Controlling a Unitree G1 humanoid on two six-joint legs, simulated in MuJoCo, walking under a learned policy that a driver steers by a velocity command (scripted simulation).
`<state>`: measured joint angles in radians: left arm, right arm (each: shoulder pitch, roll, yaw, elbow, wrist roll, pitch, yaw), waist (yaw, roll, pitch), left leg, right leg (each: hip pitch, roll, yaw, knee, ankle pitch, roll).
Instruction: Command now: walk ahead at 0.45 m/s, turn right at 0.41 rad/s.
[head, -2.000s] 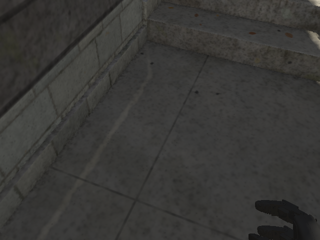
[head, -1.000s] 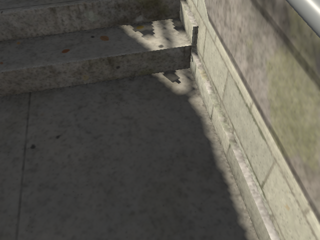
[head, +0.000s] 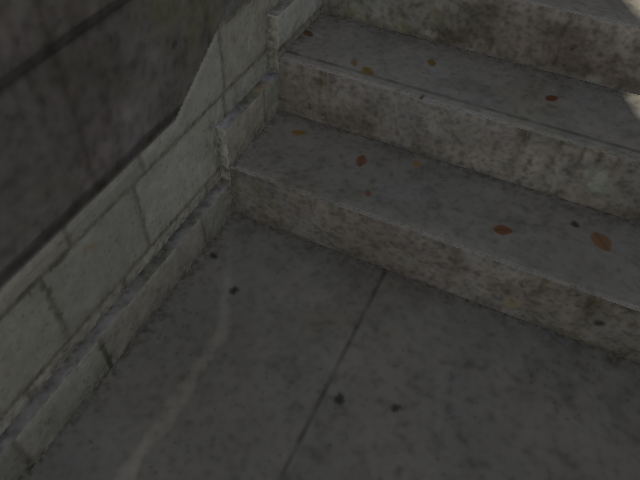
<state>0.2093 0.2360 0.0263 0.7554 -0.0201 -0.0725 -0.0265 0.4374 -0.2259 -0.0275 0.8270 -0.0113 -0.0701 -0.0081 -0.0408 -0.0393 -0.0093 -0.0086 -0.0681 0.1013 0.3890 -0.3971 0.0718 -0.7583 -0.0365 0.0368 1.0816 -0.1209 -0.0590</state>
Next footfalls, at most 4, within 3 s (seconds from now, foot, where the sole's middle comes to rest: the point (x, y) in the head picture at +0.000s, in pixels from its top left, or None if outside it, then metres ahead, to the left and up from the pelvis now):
0.14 right None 0.34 -0.03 -0.77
0.58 left None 0.48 0.12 -0.77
1.04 right None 0.24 -0.02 -0.77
1.66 left None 0.45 0.06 -0.77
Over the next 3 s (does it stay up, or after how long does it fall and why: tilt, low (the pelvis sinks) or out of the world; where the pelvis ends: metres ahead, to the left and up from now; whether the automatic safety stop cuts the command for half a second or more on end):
stays up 0.92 -0.36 0.00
